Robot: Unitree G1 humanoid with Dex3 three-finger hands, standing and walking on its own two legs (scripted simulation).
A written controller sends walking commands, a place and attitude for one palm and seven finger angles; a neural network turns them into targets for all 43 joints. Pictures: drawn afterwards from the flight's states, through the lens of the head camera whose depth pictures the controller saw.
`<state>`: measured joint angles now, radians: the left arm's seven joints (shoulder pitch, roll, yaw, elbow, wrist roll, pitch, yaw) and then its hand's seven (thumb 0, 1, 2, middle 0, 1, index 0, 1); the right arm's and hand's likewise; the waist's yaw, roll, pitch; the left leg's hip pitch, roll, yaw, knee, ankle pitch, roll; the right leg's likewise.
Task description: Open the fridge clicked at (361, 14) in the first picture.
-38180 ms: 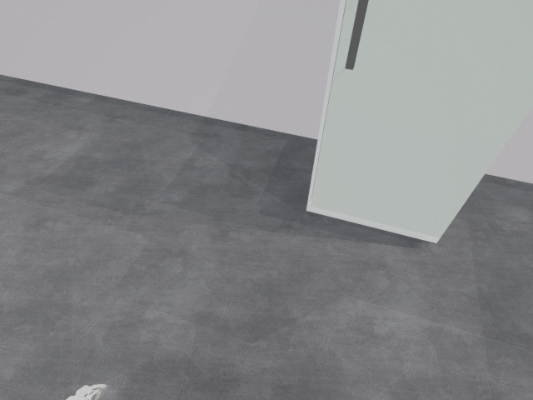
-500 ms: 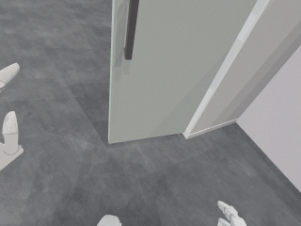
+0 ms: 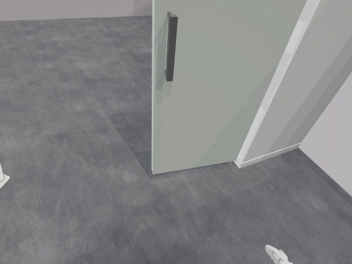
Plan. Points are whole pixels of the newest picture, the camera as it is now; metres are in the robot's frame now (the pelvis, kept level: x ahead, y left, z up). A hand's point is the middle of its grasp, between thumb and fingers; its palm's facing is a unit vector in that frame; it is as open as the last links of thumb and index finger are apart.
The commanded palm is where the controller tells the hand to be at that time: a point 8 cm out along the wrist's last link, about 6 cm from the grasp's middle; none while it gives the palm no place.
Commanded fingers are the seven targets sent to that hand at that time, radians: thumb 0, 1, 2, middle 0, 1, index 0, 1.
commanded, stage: stop stepping back and stand still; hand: left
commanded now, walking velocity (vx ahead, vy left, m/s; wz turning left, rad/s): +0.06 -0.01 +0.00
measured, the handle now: (169, 48) +0.78 +0.11 +0.16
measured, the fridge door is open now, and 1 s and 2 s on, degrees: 81 81 81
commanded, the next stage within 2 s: let the arm hang, fingers relaxed in 1.48 s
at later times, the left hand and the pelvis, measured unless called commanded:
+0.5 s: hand (35, 164) +0.22 +0.28 +0.17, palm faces +0.51 -0.73 -0.46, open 7.4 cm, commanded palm +0.17 +0.30 +0.19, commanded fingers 0.00 0.90 0.90 -0.20 -0.30 -0.20 -0.30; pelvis +0.04 +0.00 +0.00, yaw +2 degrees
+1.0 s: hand (37, 160) +0.23 +0.29 +0.16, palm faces +0.45 -0.77 -0.45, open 7.4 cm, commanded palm +0.18 +0.32 +0.19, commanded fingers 0.00 0.90 0.90 -0.20 -0.30 -0.20 -0.30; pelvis +0.05 +0.01 +0.01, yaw +1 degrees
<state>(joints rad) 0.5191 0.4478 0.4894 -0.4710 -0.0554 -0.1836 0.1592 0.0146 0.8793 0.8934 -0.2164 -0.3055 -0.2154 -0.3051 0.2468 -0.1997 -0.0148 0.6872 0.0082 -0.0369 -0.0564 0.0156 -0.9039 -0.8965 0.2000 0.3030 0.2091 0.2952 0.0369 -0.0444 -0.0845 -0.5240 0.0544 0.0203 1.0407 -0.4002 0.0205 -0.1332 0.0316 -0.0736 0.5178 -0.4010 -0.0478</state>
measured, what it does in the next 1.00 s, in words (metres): steps on the spot: left foot, then right foot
